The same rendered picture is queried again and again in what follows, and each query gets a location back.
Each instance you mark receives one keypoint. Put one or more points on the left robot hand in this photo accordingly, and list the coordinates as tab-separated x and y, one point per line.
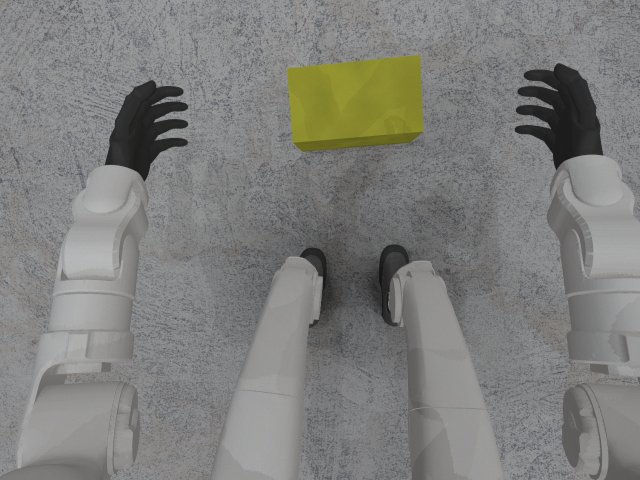
132	142

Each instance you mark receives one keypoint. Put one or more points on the left robot upper arm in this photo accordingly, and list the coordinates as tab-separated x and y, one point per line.
80	431

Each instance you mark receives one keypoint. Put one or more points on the left robot forearm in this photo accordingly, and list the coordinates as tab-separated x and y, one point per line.
95	284

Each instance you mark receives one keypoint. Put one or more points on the right robot hand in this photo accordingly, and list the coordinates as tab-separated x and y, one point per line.
575	128

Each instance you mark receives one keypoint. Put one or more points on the carton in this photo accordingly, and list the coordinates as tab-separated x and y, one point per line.
356	104

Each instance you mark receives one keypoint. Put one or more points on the right robot upper arm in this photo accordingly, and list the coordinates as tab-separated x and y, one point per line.
601	430

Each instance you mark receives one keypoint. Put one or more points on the left robot foot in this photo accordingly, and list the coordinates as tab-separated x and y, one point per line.
317	258

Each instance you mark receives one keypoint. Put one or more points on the robot right shin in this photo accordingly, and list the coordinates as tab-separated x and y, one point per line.
414	266

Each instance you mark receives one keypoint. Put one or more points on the right robot forearm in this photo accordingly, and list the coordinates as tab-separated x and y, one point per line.
592	215

